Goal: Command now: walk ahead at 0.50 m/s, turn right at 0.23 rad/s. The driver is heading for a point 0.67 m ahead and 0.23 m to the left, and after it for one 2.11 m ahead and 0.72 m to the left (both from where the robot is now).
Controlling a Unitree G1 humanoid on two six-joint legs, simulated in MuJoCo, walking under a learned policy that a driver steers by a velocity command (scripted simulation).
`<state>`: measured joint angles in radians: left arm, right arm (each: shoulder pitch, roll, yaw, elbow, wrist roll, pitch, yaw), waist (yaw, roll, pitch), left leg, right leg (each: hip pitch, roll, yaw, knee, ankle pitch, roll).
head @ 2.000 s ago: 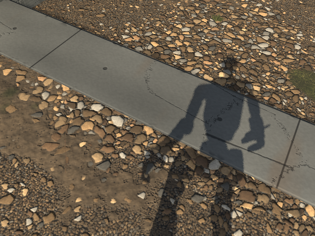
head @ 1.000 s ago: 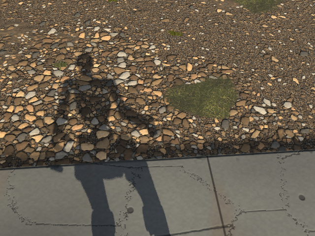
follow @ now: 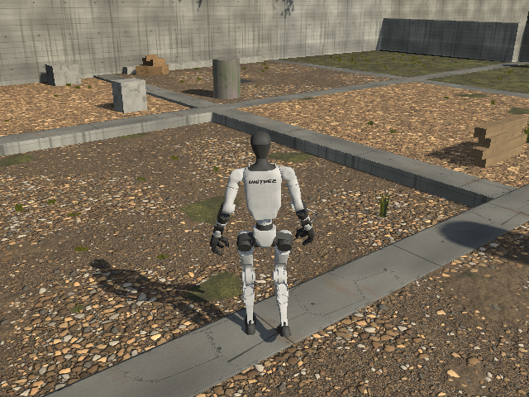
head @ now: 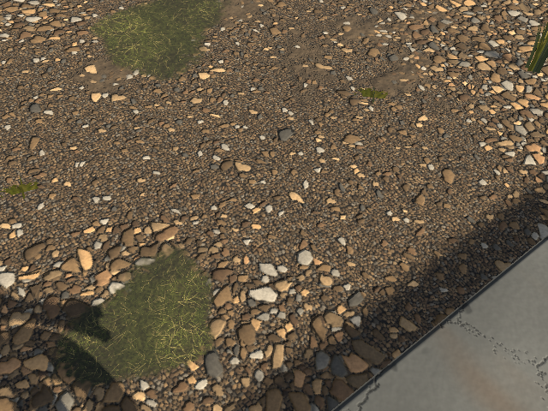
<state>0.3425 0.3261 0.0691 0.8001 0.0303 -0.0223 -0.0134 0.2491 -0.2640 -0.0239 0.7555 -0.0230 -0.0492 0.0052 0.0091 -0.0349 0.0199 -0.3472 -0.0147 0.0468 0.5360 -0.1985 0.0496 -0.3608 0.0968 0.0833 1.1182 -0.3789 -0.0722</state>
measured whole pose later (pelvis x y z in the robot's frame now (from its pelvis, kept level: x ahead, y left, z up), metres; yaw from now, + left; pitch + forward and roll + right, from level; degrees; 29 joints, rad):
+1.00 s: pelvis +0.48 -0.02 -0.07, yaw +22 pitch +0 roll -3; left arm 0.56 0.14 -0.04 0.99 0.00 -0.09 0.06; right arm 0.12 -0.21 -0.01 0.76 0.03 -0.01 0.11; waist 0.10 0.04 0.02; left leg -0.60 0.08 -0.06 0.60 0.36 0.05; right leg 0.02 -0.01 -0.37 0.78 -0.79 0.00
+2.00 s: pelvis +0.76 +0.09 -0.17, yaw +47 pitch +0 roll +0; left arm 0.21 0.23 0.06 0.79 0.02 -0.01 0.00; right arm 0.18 -0.18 -0.03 0.79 -0.02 0.03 0.00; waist 0.03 -0.01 0.00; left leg -0.22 -0.03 -0.03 0.52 -0.30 0.02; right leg -0.29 -0.06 -0.06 0.50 -0.21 0.03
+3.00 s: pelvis +0.77 +0.11 -0.17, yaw +46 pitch -2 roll +0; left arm 0.19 0.22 0.05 1.11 0.00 0.01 0.05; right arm 0.22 -0.20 -0.03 1.08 0.00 0.02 -0.03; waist 0.02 -0.01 0.04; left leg -0.12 -0.03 -0.01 0.45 -0.30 0.03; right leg -0.20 -0.07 -0.05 0.46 -0.22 0.04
